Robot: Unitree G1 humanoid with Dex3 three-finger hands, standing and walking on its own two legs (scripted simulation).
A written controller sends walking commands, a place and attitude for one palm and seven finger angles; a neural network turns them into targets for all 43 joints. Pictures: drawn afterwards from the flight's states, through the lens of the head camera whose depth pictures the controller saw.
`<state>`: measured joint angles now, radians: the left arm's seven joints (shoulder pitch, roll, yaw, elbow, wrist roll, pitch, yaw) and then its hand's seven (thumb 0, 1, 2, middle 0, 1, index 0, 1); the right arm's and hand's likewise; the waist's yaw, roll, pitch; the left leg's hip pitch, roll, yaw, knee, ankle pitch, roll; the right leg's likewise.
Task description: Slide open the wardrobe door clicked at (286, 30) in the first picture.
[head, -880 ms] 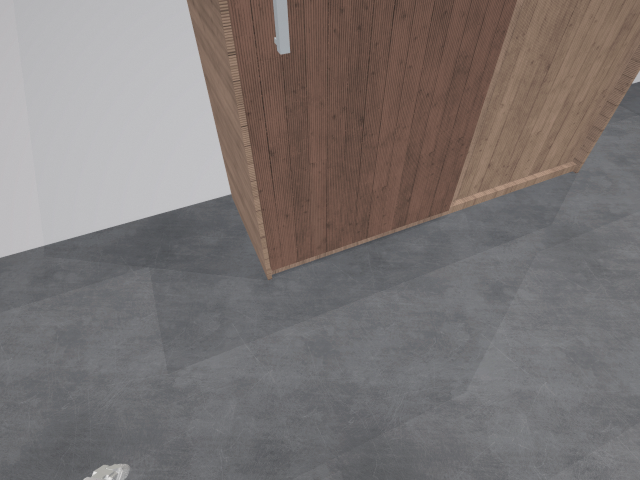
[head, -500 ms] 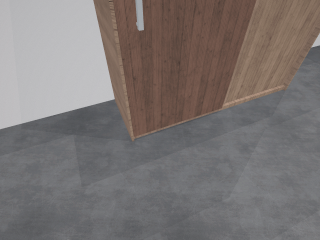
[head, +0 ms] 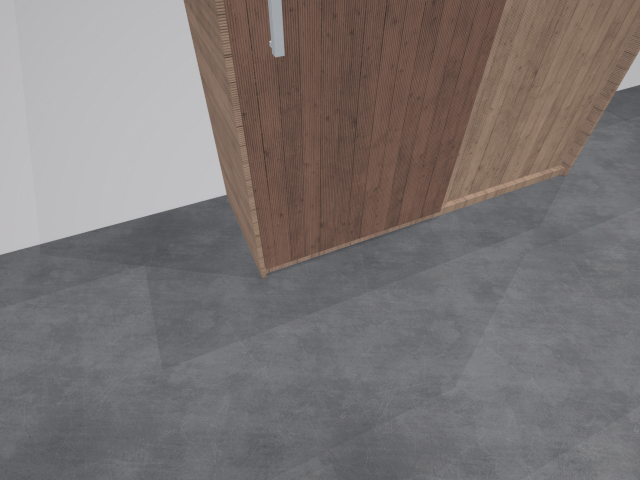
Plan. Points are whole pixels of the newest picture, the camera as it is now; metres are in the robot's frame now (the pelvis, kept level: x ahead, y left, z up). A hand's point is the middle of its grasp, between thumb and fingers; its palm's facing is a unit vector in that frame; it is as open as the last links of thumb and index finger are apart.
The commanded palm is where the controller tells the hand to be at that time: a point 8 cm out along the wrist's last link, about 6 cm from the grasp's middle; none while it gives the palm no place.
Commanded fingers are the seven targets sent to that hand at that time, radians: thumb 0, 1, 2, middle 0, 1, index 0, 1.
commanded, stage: look at it before walking up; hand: left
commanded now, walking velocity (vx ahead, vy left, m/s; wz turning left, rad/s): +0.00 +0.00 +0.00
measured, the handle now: (272, 17) +1.02 +0.17 +0.18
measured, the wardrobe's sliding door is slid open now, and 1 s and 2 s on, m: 0.00 0.00 0.00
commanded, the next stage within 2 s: walk to a spot facing it in 0.56 s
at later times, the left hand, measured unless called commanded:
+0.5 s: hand out of the picture +0.08 +0.25 -0.15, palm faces -0.04 -0.94 -0.34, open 7.4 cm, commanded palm none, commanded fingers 0.00 0.90 0.90 -0.20 -0.30 -0.20 -0.30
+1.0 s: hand out of the picture +0.08 +0.21 -0.18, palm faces -0.14 -0.95 -0.27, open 7.4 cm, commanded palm none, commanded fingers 0.00 0.90 0.90 -0.20 -0.30 -0.20 -0.30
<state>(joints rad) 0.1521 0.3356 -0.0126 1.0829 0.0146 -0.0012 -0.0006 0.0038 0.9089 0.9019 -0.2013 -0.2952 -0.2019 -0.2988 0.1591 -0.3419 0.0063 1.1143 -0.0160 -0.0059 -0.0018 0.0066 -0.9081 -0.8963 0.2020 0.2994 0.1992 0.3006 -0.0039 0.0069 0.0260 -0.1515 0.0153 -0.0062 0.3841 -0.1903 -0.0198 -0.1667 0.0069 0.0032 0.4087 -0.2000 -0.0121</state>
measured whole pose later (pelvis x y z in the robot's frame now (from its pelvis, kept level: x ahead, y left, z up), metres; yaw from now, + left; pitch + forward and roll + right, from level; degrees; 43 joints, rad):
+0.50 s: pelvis +0.01 +0.01 +0.00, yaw +0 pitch -2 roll +0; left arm 0.14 0.34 -0.01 1.08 0.02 0.00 0.00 0.00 0.91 0.90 -0.20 -0.30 -0.20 -0.30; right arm 0.13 -0.34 0.01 1.11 -0.01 -0.01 0.00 0.01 -0.91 -0.90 0.20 0.30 0.20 0.30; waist 0.00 0.00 0.03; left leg -0.14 0.01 0.00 0.37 -0.19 -0.01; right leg -0.16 0.00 0.01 0.39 -0.20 0.00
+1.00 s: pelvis +0.00 +0.00 -0.02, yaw -8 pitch -1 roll +2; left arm 0.22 0.26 0.02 0.97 0.02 0.06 -0.01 0.00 0.91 0.90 -0.20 -0.29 -0.20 -0.30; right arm 0.15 -0.24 -0.02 0.98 -0.02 0.02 -0.02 0.00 -0.91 -0.90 0.20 0.30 0.20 0.30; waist 0.02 -0.02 0.07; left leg -0.24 0.05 0.13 0.58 -0.31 -0.02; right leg -0.36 0.03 0.07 0.72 -0.34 0.00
